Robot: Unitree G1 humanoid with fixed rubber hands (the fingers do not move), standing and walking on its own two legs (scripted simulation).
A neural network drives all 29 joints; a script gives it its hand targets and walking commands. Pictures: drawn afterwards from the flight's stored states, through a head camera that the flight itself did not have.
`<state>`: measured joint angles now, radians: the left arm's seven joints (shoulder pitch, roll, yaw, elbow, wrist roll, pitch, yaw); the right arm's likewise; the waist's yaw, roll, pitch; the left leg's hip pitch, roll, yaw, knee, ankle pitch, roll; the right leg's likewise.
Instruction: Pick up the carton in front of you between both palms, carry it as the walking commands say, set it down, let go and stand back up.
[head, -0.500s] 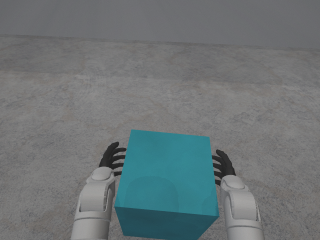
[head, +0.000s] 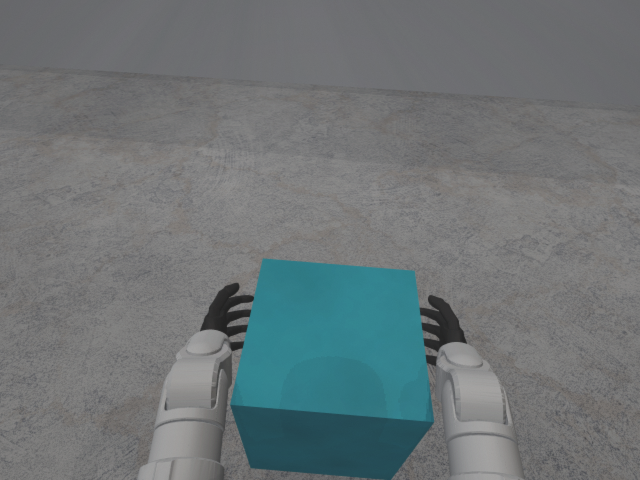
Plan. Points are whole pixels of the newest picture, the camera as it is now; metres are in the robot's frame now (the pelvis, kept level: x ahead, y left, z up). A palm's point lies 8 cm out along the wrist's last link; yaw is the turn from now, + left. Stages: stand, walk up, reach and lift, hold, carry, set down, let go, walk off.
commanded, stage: set down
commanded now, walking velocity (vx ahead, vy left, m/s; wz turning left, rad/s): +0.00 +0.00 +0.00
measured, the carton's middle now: (329, 373) +0.30 +0.00 -0.05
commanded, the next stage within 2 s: none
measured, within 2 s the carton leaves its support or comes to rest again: neither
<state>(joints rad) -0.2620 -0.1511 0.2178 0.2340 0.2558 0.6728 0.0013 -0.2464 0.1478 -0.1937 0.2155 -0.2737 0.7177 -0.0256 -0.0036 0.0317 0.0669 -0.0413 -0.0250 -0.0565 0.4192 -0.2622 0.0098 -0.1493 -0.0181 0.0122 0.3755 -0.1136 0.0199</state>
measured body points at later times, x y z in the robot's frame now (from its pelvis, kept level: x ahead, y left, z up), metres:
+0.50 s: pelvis -0.04 -0.02 -0.06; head +0.15 -0.02 +0.34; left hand +0.36 +0.14 -0.13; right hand +0.36 -0.16 -0.14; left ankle -0.01 +0.12 -0.74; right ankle +0.06 -0.13 -0.74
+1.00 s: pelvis -0.04 -0.01 -0.18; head +0.21 -0.02 +0.19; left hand +0.41 +0.11 -0.27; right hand +0.40 -0.19 -0.28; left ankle -0.01 +0.12 -0.74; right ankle +0.06 -0.13 -0.74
